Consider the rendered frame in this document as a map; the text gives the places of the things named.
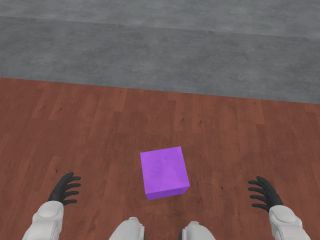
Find robot left shin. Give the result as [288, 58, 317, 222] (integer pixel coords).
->
[128, 217, 139, 222]

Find right robot hand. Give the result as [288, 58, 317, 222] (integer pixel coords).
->
[248, 176, 284, 213]

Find left robot hand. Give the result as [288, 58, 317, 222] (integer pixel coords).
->
[47, 172, 81, 206]

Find robot shin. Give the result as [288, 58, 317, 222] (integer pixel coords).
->
[188, 221, 199, 226]
[128, 217, 139, 222]

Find robot right shin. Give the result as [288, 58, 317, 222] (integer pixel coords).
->
[188, 221, 199, 226]

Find robot left forearm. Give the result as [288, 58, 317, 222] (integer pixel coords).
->
[22, 200, 64, 240]

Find robot right forearm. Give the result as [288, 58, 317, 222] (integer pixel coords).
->
[269, 205, 311, 240]

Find carton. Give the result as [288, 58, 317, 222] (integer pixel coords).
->
[140, 146, 190, 200]

